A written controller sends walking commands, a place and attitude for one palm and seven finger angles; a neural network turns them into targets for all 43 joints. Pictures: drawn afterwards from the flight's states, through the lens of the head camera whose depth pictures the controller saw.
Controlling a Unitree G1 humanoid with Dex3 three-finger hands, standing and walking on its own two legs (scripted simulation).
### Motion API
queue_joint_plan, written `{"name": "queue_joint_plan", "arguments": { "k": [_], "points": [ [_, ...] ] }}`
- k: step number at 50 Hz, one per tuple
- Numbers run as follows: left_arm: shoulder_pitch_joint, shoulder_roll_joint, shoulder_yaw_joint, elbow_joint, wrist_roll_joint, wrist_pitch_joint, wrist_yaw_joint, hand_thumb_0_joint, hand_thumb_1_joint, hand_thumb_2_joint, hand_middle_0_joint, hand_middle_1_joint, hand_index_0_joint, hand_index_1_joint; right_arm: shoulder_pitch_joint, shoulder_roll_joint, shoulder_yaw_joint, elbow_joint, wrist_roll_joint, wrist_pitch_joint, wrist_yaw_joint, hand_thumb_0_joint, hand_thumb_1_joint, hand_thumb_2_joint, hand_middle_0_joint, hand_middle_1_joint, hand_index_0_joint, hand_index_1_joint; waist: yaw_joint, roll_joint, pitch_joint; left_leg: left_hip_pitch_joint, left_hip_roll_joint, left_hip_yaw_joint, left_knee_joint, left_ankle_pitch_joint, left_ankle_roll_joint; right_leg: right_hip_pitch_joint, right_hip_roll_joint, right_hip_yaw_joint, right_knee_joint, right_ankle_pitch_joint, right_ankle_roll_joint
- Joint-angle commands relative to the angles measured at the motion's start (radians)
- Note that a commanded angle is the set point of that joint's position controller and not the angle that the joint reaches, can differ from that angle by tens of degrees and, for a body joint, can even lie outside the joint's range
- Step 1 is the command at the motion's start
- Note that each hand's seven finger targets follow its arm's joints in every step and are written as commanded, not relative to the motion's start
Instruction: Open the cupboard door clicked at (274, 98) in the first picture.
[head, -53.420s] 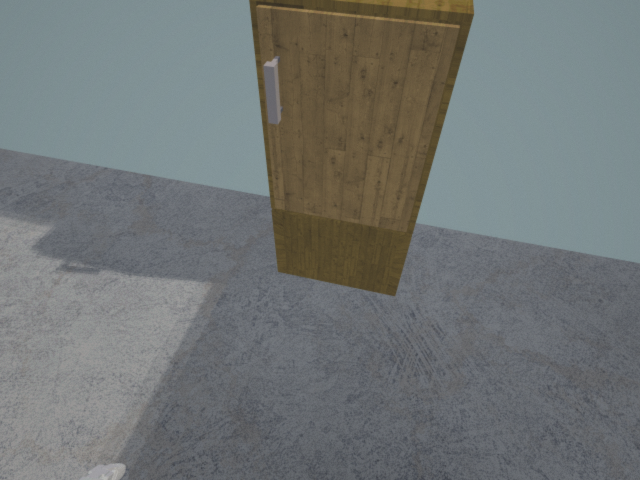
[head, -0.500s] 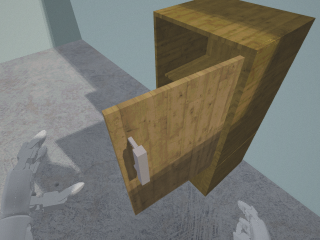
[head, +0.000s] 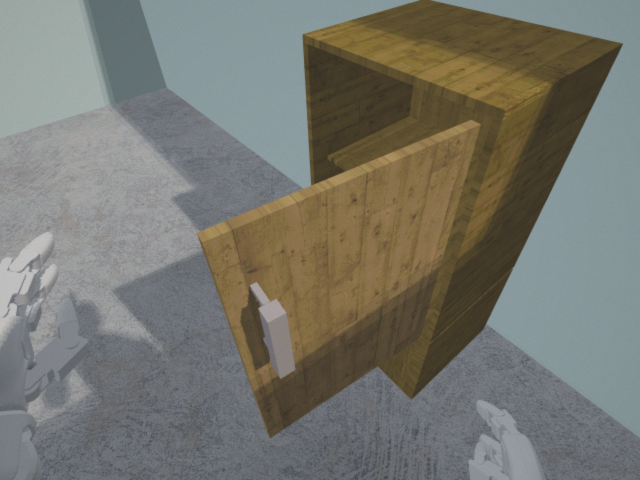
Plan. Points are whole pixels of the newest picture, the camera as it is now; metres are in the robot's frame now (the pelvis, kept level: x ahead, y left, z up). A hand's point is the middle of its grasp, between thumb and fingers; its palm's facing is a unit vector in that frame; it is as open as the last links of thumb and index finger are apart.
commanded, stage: draw the hand back to the body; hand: left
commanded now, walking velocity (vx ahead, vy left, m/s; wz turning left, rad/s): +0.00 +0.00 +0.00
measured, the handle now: (270, 330) +0.30 +0.11 +0.02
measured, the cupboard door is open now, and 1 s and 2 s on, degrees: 83 83 83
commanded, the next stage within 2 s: step back with the hand held close in 0.18 s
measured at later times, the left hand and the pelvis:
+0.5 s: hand (79, 349) +0.18 +0.25 +0.16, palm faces +0.42 -0.78 -0.46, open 7.4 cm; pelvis -0.02 -0.01 +0.00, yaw -1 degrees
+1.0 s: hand out of the picture +0.10 +0.28 +0.15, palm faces +0.45 -0.75 -0.48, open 7.4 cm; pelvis -0.10 +0.02 -0.02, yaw +0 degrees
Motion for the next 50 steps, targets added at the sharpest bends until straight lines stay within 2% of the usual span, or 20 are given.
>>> {"name": "queue_joint_plan", "arguments": {
  "k": [1,8,14,15,16,17,18,20,22,23,24,26,28,29,31,34,43,47,49,50],
  "points": [
    [-0.078,0.201,0.124,-0.223,0.006,-0.074,0.014,0.000,0.900,0.900,-0.200,-0.300,-0.200,-0.300,-0.125,-0.096,-0.044,-0.157,-0.002,-0.057,-0.012,0.000,-0.900,-0.900,0.200,0.300,0.200,0.300,-0.001,-0.004,-0.095,-0.035,0.029,-0.025,-0.053,0.324,-0.004,0.051,-0.024,0.035,-0.042,0.245,-0.001],
    [-0.081,0.194,0.119,-0.211,0.004,-0.084,0.014,0.000,0.900,0.900,-0.200,-0.300,-0.200,-0.300,-0.128,-0.092,-0.043,-0.148,0.000,-0.067,-0.012,0.000,-0.900,-0.900,0.200,0.300,0.200,0.300,-0.003,0.018,-0.065,-0.040,0.024,-0.021,-0.061,0.267,-0.003,0.036,-0.024,0.041,-0.062,0.203,-0.001],
    [-0.082,0.196,0.118,-0.176,0.002,-0.089,0.014,0.000,0.900,0.900,-0.200,-0.300,-0.200,-0.300,-0.136,-0.095,-0.046,-0.141,0.000,-0.071,-0.016,0.000,-0.900,-0.900,0.200,0.300,0.200,0.300,-0.002,-0.022,-0.037,-0.049,0.024,-0.025,-0.069,0.208,0.002,0.020,-0.024,0.046,-0.083,0.144,-0.001],
    [-0.178,0.223,0.125,-0.278,0.003,-0.102,0.017,0.000,0.900,0.900,-0.200,-0.300,-0.200,-0.300,-0.149,-0.096,-0.043,-0.151,0.003,-0.078,-0.015,0.000,-0.900,-0.900,0.200,0.300,0.200,0.300,-0.005,0.023,-0.066,-0.036,0.020,-0.027,-0.068,0.197,0.003,0.025,-0.027,0.055,-0.084,0.136,0.000],
    [-0.247,0.353,0.269,-0.295,0.012,-0.145,0.027,0.000,0.900,0.900,-0.200,-0.300,-0.200,-0.300,-0.122,-0.112,-0.044,-0.180,0.012,-0.062,-0.018,0.000,-0.900,-0.900,0.200,0.300,0.200,0.300,-0.049,-0.034,0.012,-0.110,0.036,-0.046,-0.033,0.115,0.019,-0.089,-0.072,0.173,-0.135,0.184,-0.004],
    [-0.108,0.265,0.211,-0.175,0.010,-0.143,0.014,0.000,0.900,0.900,-0.200,-0.300,-0.200,-0.300,-0.113,-0.101,-0.049,-0.158,0.005,-0.045,-0.020,0.000,-0.900,-0.900,0.200,0.300,0.200,0.300,-0.054,-0.107,-0.009,-0.092,0.029,-0.052,0.000,0.105,0.022,-0.102,-0.099,0.179,-0.149,0.178,-0.006],
    [-0.048,0.222,0.170,-0.155,0.015,-0.140,0.006,0.000,0.900,0.900,-0.200,-0.300,-0.200,-0.300,-0.112,-0.106,-0.054,-0.167,0.003,-0.032,-0.015,0.000,-0.900,-0.900,0.200,0.300,0.200,0.300,-0.057,-0.106,-0.014,-0.090,0.028,-0.042,0.015,0.107,0.020,-0.124,-0.110,0.189,-0.157,0.173,-0.006],
    [-0.016,0.209,0.152,-0.175,0.019,-0.152,0.005,0.000,0.900,0.900,-0.200,-0.300,-0.200,-0.300,-0.111,-0.113,-0.059,-0.171,0.002,-0.018,-0.014,0.000,-0.900,-0.900,0.200,0.300,0.200,0.300,-0.059,-0.046,-0.059,-0.097,0.038,-0.041,0.006,0.159,0.013,-0.101,-0.116,0.166,-0.120,0.237,-0.009],
    [0.026,0.218,0.160,-0.190,0.019,-0.156,0.011,0.000,0.900,0.900,-0.200,-0.300,-0.200,-0.300,-0.105,-0.119,-0.066,-0.180,0.002,-0.004,-0.017,0.000,-0.900,-0.900,0.200,0.300,0.200,0.300,-0.060,-0.028,-0.111,-0.098,0.052,-0.040,-0.004,0.219,0.012,-0.073,-0.109,0.151,-0.077,0.314,-0.002],
    [0.034,0.228,0.170,-0.199,0.019,-0.155,0.014,0.000,0.900,0.900,-0.200,-0.300,-0.200,-0.300,-0.103,-0.117,-0.069,-0.187,0.004,0.003,-0.018,0.000,-0.900,-0.900,0.200,0.300,0.200,0.300,-0.060,-0.057,-0.135,-0.107,0.056,-0.040,-0.001,0.245,0.010,-0.054,-0.108,0.139,-0.058,0.343,0.003],
    [0.043,0.240,0.181,-0.206,0.018,-0.154,0.018,0.000,0.900,0.900,-0.200,-0.300,-0.200,-0.300,-0.108,-0.121,-0.072,-0.190,0.005,0.009,-0.021,0.000,-0.900,-0.900,0.200,0.300,0.200,0.300,-0.059,-0.035,-0.148,-0.114,0.062,-0.047,-0.006,0.286,0.009,-0.038,-0.108,0.129,-0.036,0.385,0.002],
    [0.065,0.252,0.195,-0.231,0.017,-0.151,0.024,0.000,0.900,0.900,-0.200,-0.300,-0.200,-0.300,-0.105,-0.115,-0.076,-0.207,0.011,0.022,-0.024,0.000,-0.900,-0.900,0.200,0.300,0.200,0.300,-0.059,-0.074,-0.190,-0.118,0.072,-0.048,0.002,0.332,0.007,-0.019,-0.103,0.127,0.001,0.440,0.008],
    [0.068,0.268,0.208,-0.263,0.018,-0.149,0.030,0.000,0.900,0.900,-0.200,-0.300,-0.200,-0.300,-0.109,-0.114,-0.079,-0.219,0.013,0.031,-0.028,0.000,-0.900,-0.900,0.200,0.300,0.200,0.300,-0.061,-0.068,-0.187,-0.144,0.073,-0.049,0.008,0.326,0.007,-0.029,-0.102,0.133,0.016,0.444,0.009],
    [0.066,0.285,0.221,-0.283,0.020,-0.151,0.035,0.000,0.900,0.900,-0.200,-0.300,-0.200,-0.300,-0.111,-0.119,-0.081,-0.219,0.011,0.033,-0.031,0.000,-0.900,-0.900,0.200,0.300,0.200,0.300,-0.059,-0.035,-0.193,-0.160,0.074,-0.059,0.003,0.331,0.008,-0.016,-0.103,0.128,0.030,0.441,0.006],
    [0.093,0.281,0.226,-0.292,0.021,-0.153,0.042,0.000,0.900,0.900,-0.200,-0.300,-0.200,-0.300,-0.108,-0.113,-0.080,-0.230,0.012,0.036,-0.033,0.000,-0.900,-0.900,0.200,0.300,0.200,0.300,-0.056,-0.020,-0.191,-0.195,0.085,-0.069,-0.009,0.319,0.011,-0.015,-0.091,0.122,0.059,0.408,0.010],
    [0.100,0.286,0.237,-0.310,0.026,-0.161,0.048,0.000,0.900,0.900,-0.200,-0.300,-0.200,-0.300,-0.106,-0.120,-0.084,-0.234,0.011,0.033,-0.036,0.000,-0.900,-0.900,0.200,0.300,0.200,0.300,-0.054,0.011,-0.169,-0.281,0.097,-0.092,-0.035,0.216,0.026,-0.006,-0.078,0.124,0.081,0.319,0.014],
    [0.059,0.255,0.226,-0.305,0.053,-0.193,0.061,0.000,0.900,0.900,-0.200,-0.300,-0.200,-0.300,-0.068,-0.133,-0.083,-0.238,0.008,-0.002,-0.034,0.000,-0.900,-0.900,0.200,0.300,0.200,0.300,-0.073,-0.019,-0.057,-0.557,0.117,-0.144,-0.075,-0.280,0.070,-0.029,-0.069,0.165,0.108,0.006,0.016],
    [0.013,0.244,0.225,-0.330,0.069,-0.210,0.064,0.000,0.900,0.900,-0.200,-0.300,-0.200,-0.300,-0.061,-0.140,-0.082,-0.236,0.003,-0.025,-0.036,0.000,-0.900,-0.900,0.200,0.300,0.200,0.300,-0.073,0.047,-0.052,-0.652,0.160,-0.192,-0.128,-0.403,0.091,0.008,-0.035,0.135,0.208,-0.046,0.027],
    [-0.002,0.258,0.246,-0.325,0.079,-0.216,0.066,0.000,0.900,0.900,-0.200,-0.300,-0.200,-0.300,-0.067,-0.140,-0.084,-0.234,0.000,-0.034,-0.039,0.000,-0.900,-0.900,0.200,0.300,0.200,0.300,-0.065,0.086,-0.057,-0.737,0.207,-0.244,-0.188,-0.464,0.109,0.088,0.004,0.102,0.323,0.007,0.039],
    [-0.007,0.247,0.241,-0.321,0.082,-0.218,0.063,0.000,0.900,0.900,-0.200,-0.300,-0.200,-0.300,-0.066,-0.133,-0.083,-0.234,-0.001,-0.037,-0.040,0.000,-0.900,-0.900,0.200,0.300,0.200,0.300,-0.065,0.084,-0.056,-0.757,0.217,-0.243,-0.182,-0.459,0.115,0.108,0.010,0.101,0.355,0.043,0.040]
  ]
}}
